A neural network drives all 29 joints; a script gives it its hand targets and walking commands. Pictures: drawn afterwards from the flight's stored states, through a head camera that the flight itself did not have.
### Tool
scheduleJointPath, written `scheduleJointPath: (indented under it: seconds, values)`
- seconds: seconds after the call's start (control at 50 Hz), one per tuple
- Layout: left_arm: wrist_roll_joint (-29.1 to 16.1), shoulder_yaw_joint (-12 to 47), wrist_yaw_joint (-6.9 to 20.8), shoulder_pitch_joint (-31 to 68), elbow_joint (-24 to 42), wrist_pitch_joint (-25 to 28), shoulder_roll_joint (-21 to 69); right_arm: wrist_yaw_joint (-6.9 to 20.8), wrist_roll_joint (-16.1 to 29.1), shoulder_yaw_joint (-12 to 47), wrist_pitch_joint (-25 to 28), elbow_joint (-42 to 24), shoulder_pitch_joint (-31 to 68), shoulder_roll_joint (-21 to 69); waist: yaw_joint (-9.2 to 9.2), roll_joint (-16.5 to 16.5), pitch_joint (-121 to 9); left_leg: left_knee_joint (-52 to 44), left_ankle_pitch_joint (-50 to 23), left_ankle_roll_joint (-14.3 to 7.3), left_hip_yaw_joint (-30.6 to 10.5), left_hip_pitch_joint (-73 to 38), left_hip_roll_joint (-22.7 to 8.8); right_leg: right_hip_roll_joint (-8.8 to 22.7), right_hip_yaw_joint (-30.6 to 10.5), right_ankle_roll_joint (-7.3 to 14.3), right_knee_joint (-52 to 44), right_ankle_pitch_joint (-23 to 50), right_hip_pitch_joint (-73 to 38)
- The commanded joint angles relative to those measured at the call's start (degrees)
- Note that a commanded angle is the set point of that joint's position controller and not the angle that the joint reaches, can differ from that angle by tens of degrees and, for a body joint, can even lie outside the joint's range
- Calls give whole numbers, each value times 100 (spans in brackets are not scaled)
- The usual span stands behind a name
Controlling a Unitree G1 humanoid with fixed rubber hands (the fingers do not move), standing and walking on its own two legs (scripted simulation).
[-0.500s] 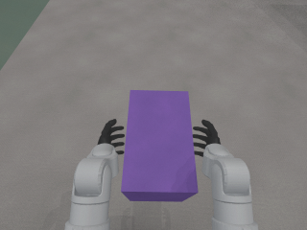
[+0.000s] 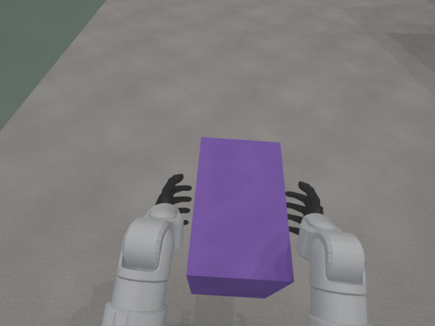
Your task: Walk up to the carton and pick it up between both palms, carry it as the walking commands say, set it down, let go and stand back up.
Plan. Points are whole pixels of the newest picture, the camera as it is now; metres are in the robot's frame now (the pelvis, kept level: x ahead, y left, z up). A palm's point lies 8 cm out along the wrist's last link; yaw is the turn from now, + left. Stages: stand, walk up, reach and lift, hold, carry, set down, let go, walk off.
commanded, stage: carry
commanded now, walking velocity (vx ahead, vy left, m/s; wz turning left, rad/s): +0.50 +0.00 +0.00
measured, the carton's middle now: (234, 220) +0.35 -0.02 -0.02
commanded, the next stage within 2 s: none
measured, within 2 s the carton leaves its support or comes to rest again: neither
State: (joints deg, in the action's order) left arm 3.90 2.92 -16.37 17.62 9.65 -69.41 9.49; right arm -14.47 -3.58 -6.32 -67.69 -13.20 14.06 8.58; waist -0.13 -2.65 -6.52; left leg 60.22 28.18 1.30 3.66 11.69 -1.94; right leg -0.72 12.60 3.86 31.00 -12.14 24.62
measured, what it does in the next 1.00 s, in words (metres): walks ahead: left foot, then right foot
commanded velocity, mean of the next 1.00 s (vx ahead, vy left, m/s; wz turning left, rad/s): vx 0.50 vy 0.00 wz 0.00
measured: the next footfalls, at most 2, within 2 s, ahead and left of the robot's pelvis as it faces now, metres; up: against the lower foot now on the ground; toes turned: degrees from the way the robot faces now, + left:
left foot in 0.24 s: +0.31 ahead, +0.12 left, +0.00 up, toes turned +6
right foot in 0.64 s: +0.64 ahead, -0.05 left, +0.00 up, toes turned -8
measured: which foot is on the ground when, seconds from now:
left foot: up 0.00-0.22, down 0.24-0.68, up 0.70-0.98, down 1.00-1.00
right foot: down 0.00-0.24, up 0.26-0.62, down 0.64-1.00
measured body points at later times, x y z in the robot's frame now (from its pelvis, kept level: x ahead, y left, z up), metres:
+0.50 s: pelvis +0.36 +0.06 +0.02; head +0.41 +0.06 +0.47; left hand +0.68 +0.15 +0.09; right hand +0.65 -0.11 +0.09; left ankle +0.27 +0.12 -0.72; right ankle +0.38 -0.07 -0.67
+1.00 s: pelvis +0.74 +0.05 +0.01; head +0.78 +0.05 +0.46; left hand +1.03 +0.18 +0.08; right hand +1.04 -0.08 +0.08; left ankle +0.84 +0.14 -0.72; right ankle +0.60 -0.05 -0.72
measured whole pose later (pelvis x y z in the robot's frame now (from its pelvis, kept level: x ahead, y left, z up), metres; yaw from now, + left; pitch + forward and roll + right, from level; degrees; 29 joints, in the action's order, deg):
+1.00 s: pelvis +0.74 +0.05 +0.01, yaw +0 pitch +6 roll +1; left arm 1.1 2.2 -15.4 11.5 20.7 -68.3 8.1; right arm -15.8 -3.0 -1.7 -66.9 -18.3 12.5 8.3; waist 1.4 0.7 -1.3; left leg 22.2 3.3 -0.8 9.1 26.2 0.1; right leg 3.2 8.1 -0.4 23.5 -23.7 4.8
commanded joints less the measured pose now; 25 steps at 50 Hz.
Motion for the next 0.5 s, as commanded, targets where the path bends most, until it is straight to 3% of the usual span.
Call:
scheduleJointPath:
  seconds: [0.0, 0.02, 0.04, 0.06, 0.08, 0.1, 0.12, 0.14, 0.16, 0.18, 0.2, 0.22, 0.24, 0.26, 0.28, 0.3, 0.32, 0.34, 0.36, 0.38, 0.4, 0.42, 0.44, 0.46, 0.48]
  values:
    - [-1485, 2155, 1102, 1701, 974, 471, 6394, 1286, 2013, 3152, 226, -1121, 2712, 6055, 131, 208, -1609, -639, 425, -133, -285, 3050, -187, 1920, -2216, 651, -1111, 3671, -3794]
    - [-1581, 2157, 1137, 1857, 1281, 593, 6366, 1255, 2021, 3306, 379, -1430, 2934, 6163, 142, 484, -1785, -1465, 183, -164, -26, 2133, 39, 1674, -1746, 492, -1216, 2972, -3082]
    - [-1734, 2395, 1173, 2044, 1583, 672, 6536, 1296, 1877, 3223, 457, -1287, 2405, 6319, 123, 734, -1789, -2064, -337, -181, 44, 1352, 85, 1591, -1569, 448, -1375, 2340, -2424]
    - [-1899, 2499, 1241, 2353, 1854, 738, 6665, 1282, 1944, 3361, 556, -1694, 2865, 6538, 113, 1368, -1956, -2352, -927, -198, 210, 1044, 135, 1452, -1189, 355, -1516, 1759, -2394]
    - [-2134, 2601, 1239, 2856, 2308, 815, 6555, 1237, 1851, 3203, 537, -1351, 2497, 6665, 134, 1641, -1881, -2640, -1126, -134, 550, 1060, 398, 1447, -1018, 322, -1383, 2198, -2560]
    - [-2051, 2523, 1274, 2486, 2135, 798, 6337, 1192, 1817, 3282, 539, -1406, 2479, 6607, 131, 1857, -1901, -2794, -1590, -82, 777, 1009, 529, 1405, -846, 237, -1300, 2448, -2682]
    - [-2109, 2571, 1283, 2286, 2080, 761, 6353, 1134, 1785, 3311, 518, -1573, 2543, 6444, 88, 2114, -2051, -3183, -1955, -188, 743, 593, 460, 1422, -869, 193, -1270, 1842, -2432]
    - [-2187, 2722, 1317, 2316, 2206, 762, 6265, 1096, 1755, 3264, 584, -1718, 2388, 6365, 56, 1618, -2343, -3467, -2527, -177, 962, 113, 573, 1200, -659, 108, -1174, 1671, -2301]
    - [-2133, 2665, 1343, 1910, 1884, 631, 6276, 1054, 1746, 3270, 552, -1812, 2288, 6238, -8, 1478, -2341, -3909, -2747, -205, 954, -555, 480, 1014, -433, -41, -683, 1970, -2126]
    - [-2168, 2799, 1325, 2181, 2066, 641, 6324, 1078, 1764, 3240, 547, -1703, 2169, 6294, -116, 1050, -2661, -3926, -3094, -257, 629, -1662, 243, 780, -139, -205, 214, 2147, -1571]
    - [-2169, 2854, 1305, 2236, 2086, 593, 6276, 1058, 1761, 3141, 511, -1630, 2199, 6113, -269, 233, -3149, -4293, -2666, -623, -595, -2939, -725, 582, -154, -316, 1638, 1407, -646]
    - [-2097, 2866, 1318, 1816, 1595, 520, 6198, 1014, 1680, 3110, 506, -1521, 2118, 5850, -145, -1052, -3323, -3854, -4674, -1146, -2219, -4222, -1957, 95, -439, -498, 3051, -1354, 860]
    - [-2143, 2966, 1369, 2108, 1640, 503, 6153, 1052, 1618, 3108, 509, -1529, 2181, 5856, -132, -1191, -2925, -3564, -6267, -1351, -2370, -4121, -2168, 47, -940, -403, 3698, -1918, 1462]
    - [-2087, 2873, 1369, 1746, 1570, 441, 5986, 1054, 1665, 3153, 445, -1381, 1984, 5988, -213, -822, -3027, -3529, -6192, -1411, -2069, -4171, -2000, 292, -1300, -312, 3539, -1799, 1521]
    - [-2054, 2874, 1373, 1669, 1397, 495, 6312, 1102, 1730, 3243, 470, -1594, 2361, 6176, -190, -238, -2852, -3538, -6170, -1262, -1767, -4070, -1751, 354, -1327, -366, 3200, -1595, 1656]
    - [-2009, 2859, 1325, 1476, 1519, 544, 6151, 1133, 1727, 3117, 474, -1256, 1795, 6117, -193, -968, -2485, -3652, -6621, -1069, -1572, -3941, -1771, 383, -1403, -285, 3307, -1347, 2117]
    - [-1954, 2966, 1319, 1882, 1539, 570, 6285, 1208, 1752, 3072, 495, -1400, 2179, 6188, -189, -491, -2490, -3934, -6086, -824, -1220, -3451, -1629, 513, -1345, -235, 2853, -1066, 1576]
    - [-1927, 2784, 1330, 1598, 1531, 624, 6349, 1233, 1935, 3284, 554, -1699, 2385, 6314, -202, -420, -2527, -3961, -6105, -857, -1158, -3796, -1589, 414, -1235, -268, 2453, -989, 1894]
    - [-1840, 2688, 1283, 1711, 1338, 556, 6425, 1213, 1851, 3173, 456, -1421, 2298, 6393, -220, -502, -2332, -3976, -6270, -885, -1011, -3975, -1525, 265, -1102, -361, 2022, -984, 1913]
    - [-1923, 2747, 1301, 1989, 1797, 674, 6449, 1280, 1982, 3322, 503, -1770, 2524, 6461, -169, -354, -2272, -4117, -5830, -843, -748, -3555, -1554, 375, -1179, -335, 1673, -760, 1617]
    - [-1995, 2813, 1295, 2235, 1994, 724, 6405, 1263, 1927, 3274, 521, -1811, 2571, 6444, -241, -30, -2395, -4161, -5448, -876, -767, -3301, -1464, 180, -884, -314, 1603, -607, 1206]
    - [-1789, 2626, 1247, 1714, 1689, 664, 6259, 1281, 1952, 3308, 457, -1791, 2447, 6285, -189, -106, -1978, -4230, -5116, -897, -367, -3068, -1311, 187, -753, -320, 1350, -398, 1240]
    - [-1815, 2586, 1200, 1803, 1711, 698, 6058, 1235, 1899, 3232, 402, -1453, 2204, 6161, -241, 41, -1939, -4271, -4950, -867, -389, -2701, -1348, 51, -542, -301, 1210, -178, 1108]
    - [-1871, 2718, 1177, 2108, 2120, 724, 6140, 1262, 1981, 3287, 424, -1595, 2230, 6226, -241, -301, -2017, -4213, -5201, -883, -263, -2913, -1211, 67, -561, -274, 1009, 1, 1115]
    - [-1887, 2774, 1180, 1924, 1990, 717, 6271, 1268, 2002, 3344, 434, -1905, 2389, 6105, -230, -198, -1765, -4418, -5604, -705, 137, -2410, -1060, -38, -283, -254, 514, 378, 852]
